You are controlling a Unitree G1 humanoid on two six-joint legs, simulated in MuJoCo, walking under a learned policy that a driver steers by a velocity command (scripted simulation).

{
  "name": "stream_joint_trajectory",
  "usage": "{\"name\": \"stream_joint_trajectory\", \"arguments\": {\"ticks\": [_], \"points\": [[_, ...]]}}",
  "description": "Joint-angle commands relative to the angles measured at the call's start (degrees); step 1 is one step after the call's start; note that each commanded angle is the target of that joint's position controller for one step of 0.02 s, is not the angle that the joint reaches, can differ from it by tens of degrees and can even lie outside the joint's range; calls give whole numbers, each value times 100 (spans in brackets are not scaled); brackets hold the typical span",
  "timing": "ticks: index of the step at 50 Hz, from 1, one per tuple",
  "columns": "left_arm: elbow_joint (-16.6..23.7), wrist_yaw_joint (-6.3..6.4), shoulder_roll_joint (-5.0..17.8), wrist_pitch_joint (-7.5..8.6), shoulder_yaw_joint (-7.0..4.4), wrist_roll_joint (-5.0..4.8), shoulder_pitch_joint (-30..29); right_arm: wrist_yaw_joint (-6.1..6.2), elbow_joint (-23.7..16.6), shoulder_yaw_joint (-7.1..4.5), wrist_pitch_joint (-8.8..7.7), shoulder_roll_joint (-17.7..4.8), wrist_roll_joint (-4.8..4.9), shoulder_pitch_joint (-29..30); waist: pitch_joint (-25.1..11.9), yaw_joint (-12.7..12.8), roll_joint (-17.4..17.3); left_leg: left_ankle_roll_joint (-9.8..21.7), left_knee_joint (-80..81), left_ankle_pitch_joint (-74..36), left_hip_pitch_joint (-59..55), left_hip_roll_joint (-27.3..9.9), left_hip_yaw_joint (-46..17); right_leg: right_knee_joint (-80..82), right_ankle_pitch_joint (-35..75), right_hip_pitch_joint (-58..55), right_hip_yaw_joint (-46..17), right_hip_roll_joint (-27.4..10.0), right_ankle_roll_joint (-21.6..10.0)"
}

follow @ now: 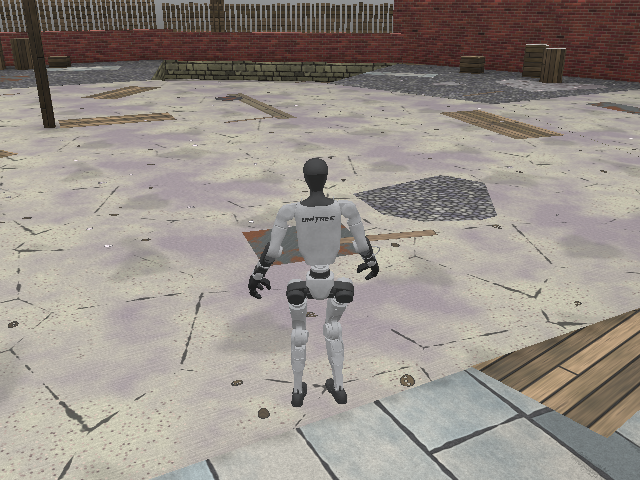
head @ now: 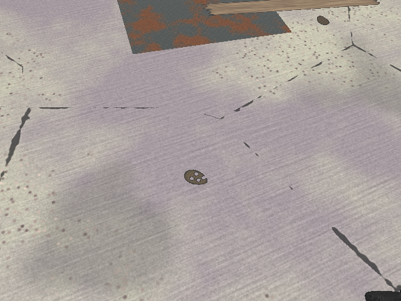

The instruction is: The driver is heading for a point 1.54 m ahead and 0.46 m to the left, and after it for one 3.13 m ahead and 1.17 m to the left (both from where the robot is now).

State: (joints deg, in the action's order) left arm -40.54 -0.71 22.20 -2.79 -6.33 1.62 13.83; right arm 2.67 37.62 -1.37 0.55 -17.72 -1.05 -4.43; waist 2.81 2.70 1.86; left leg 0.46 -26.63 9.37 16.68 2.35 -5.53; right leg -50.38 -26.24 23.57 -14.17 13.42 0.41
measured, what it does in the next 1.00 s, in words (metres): steps on the spot, turning left: right foot, then left foot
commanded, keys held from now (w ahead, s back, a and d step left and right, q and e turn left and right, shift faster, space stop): q+shift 0.74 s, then e+shift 0.26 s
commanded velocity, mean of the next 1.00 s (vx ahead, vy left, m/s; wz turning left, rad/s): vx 0.01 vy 0.00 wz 0.42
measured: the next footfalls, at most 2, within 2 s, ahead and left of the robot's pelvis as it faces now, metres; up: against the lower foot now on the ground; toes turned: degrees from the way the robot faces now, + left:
right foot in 0.28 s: +0.03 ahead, -0.08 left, +0.00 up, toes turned +13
left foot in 0.68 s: -0.01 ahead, +0.15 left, +0.00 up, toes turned +28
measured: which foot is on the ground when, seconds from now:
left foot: down 0.00-0.28, up 0.30-0.66, down 0.68-1.00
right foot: up 0.00-0.26, down 0.28-0.68, up 0.70-1.00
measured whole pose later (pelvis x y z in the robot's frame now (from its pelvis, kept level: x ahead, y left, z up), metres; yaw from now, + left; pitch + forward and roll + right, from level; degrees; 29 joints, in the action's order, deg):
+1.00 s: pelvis +0.00 +0.07 +0.00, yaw +29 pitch -1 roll +0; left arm -46.7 -1.8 16.7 -4.4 -2.2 0.5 16.9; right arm 0.0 41.5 -0.3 2.1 -13.6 -1.4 -8.1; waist 3.9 2.3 2.1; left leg 5.1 -24.2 14.1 8.6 4.8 1.0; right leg -47.2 -19.2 23.7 -1.0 -1.1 0.7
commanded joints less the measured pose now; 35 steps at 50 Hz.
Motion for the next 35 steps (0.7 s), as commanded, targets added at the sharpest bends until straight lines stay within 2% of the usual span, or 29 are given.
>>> {"name": "stream_joint_trajectory", "arguments": {"ticks": [1,2,3,4,5,6,7,8,11,13,14,15,16,17,18,19,20,21,24,26,29,31,32,33,34,35], "points": [[227,-82,389,-10,-45,29,355,-103,-240,-175,23,-594,-13,-44,-445,-6,-842,1037,835,-1151,-586,-1394,-1339,-1559,137,623,257,-271,170],[163,-102,282,-34,17,-7,435,-115,-215,-152,10,-552,-42,-68,-450,-18,-1007,1036,806,-1536,-460,-1245,-1151,-1629,162,527,353,-212,193],[109,-101,180,-53,79,-37,411,-149,-147,-126,-23,-486,-39,-133,-473,-31,-972,986,790,-1711,-313,-1135,-1044,-1419,219,290,329,-227,205],[69,-85,38,-77,161,-47,366,-186,-79,-72,-51,-366,-31,-125,-521,-4,-959,881,805,-1508,-219,-995,-966,-830,270,4,349,-325,211],[56,-70,-45,-107,238,-21,320,-220,-15,-67,-46,-376,-12,-77,-503,62,-1120,766,857,-1082,-230,-820,-988,-80,254,-186,734,-572,227],[96,-37,-16,-127,273,-8,124,-253,21,-167,1,-619,2,-177,-382,-53,-1377,759,906,-743,-274,-706,-1175,415,107,-245,1195,-703,242],[152,20,28,-126,292,-37,-133,-297,81,-305,68,-917,-11,-468,-278,-268,-1528,822,917,-572,-352,-718,-1461,691,-98,-253,1327,-656,217],[186,69,56,-116,314,-67,-262,-348,144,-394,133,-1059,-18,-698,-257,-358,-1539,873,907,-534,-458,-804,-1734,955,-139,-291,1281,-631,164],[201,205,72,7,357,-133,-244,-436,185,-509,186,-1119,-1,-855,-424,-311,-1432,857,810,-833,-753,-904,-2328,1874,197,-586,1087,-592,-48],[80,312,106,142,357,-113,172,-414,181,-534,174,-1049,61,-699,-640,-49,-1277,569,642,-418,-421,-711,-2348,3092,985,-1531,977,-737,-246],[29,369,358,208,291,-81,304,-382,189,-512,141,-887,116,-805,-769,-75,-1011,271,455,386,258,-466,-2127,3401,1135,-2399,659,-1257,-381],[98,401,864,211,171,-2,267,-402,21,-438,94,-506,222,-781,-814,-80,198,-90,-471,1499,1299,155,-1255,3614,617,-2946,-563,-2474,-834],[198,394,881,166,171,37,-272,-353,69,-477,78,-583,136,-925,-449,-164,934,-105,-2002,2194,1691,636,-47,3803,1583,-2195,-1243,-3502,-1370],[271,373,404,168,296,22,-443,-340,160,-578,110,-903,-4,-943,-282,-280,406,-94,-3018,2173,1495,185,17,3500,2823,-1777,-714,-3460,-1537],[329,362,35,176,404,-7,-660,-361,273,-609,168,-842,-2,-1105,-273,-453,272,-87,-3533,1973,1383,164,69,3330,3520,-1622,-128,-3129,-1438],[341,360,-80,175,438,-9,-775,-393,339,-602,246,-764,-18,-1252,-236,-543,371,-131,-3940,1724,1443,107,161,3198,3945,-1653,369,-2826,-1287],[324,373,-86,184,442,0,-760,-451,336,-571,301,-689,-31,-1302,-248,-536,593,-186,-4074,1591,1605,57,281,3097,4349,-1817,707,-2662,-1202],[288,372,-66,183,426,2,-636,-507,314,-530,331,-612,-5,-1248,-242,-453,678,-266,-3987,1519,1691,-5,410,3025,4599,-1954,934,-2567,-1171],[136,341,104,171,328,7,-153,-615,30,-427,372,-459,49,-687,-188,-119,713,-382,-3250,1411,1844,-197,600,2945,4472,-2378,1087,-2729,-1199],[96,297,233,184,268,11,-89,-679,-121,-373,387,-384,72,-502,-218,-61,751,-330,-2667,1416,1498,-278,701,2871,4290,-2303,1239,-2840,-1143],[103,201,409,230,186,8,-154,-685,-288,-357,386,-379,111,-365,-287,-89,845,-122,-1871,1425,686,-188,1049,2625,4230,-1897,1575,-2959,-936],[104,142,464,259,142,-44,-152,-662,-363,-381,399,-409,124,-336,-345,-125,846,21,-1393,1376,361,-99,1221,2255,4122,-1802,1704,-3069,-788],[106,112,477,265,123,-96,-170,-634,-358,-400,391,-416,93,-456,-408,-248,735,112,-969,1195,20,-34,1237,1851,3913,-1622,1847,-3088,-637],[81,81,467,263,104,-138,-156,-567,-244,-432,342,-468,21,-836,-563,-506,347,243,-263,612,-692,20,1037,1040,3488,-1175,2132,-2961,-378],[154,39,354,264,124,-154,31,-465,-183,-583,255,-1052,-67,-1283,-783,-718,-881,570,593,-304,-1729,-853,-586,-523,1812,27,2526,-2500,42],[719,5,-193,198,300,-17,-325,-467,-306,-779,219,-2047,76,-1511,-907,-645,-2083,1546,643,-2935,-2152,-2478,-3138,-1465,-1529,1755,2164,-1357,381]]}}
Keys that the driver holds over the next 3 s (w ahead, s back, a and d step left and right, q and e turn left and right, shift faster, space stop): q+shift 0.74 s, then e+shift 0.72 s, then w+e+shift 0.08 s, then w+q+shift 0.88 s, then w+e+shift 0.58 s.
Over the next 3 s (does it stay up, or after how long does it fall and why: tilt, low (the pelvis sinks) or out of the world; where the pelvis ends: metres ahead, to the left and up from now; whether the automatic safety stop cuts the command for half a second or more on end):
stays up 1.05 0.47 -0.03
